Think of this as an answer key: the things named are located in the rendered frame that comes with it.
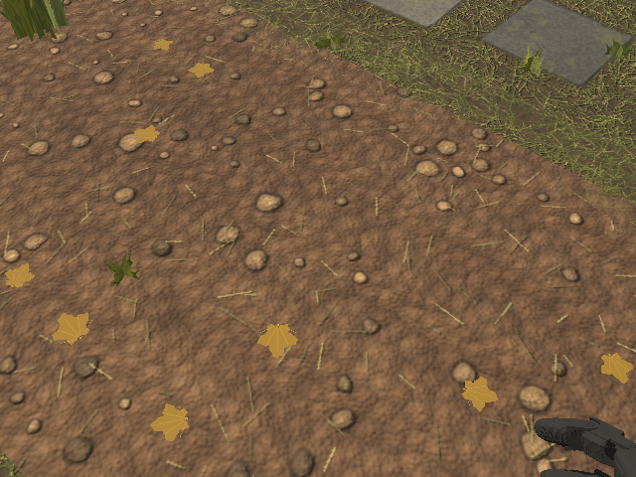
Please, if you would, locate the robot right hand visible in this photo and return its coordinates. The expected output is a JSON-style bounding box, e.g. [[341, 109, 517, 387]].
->
[[535, 417, 636, 477]]

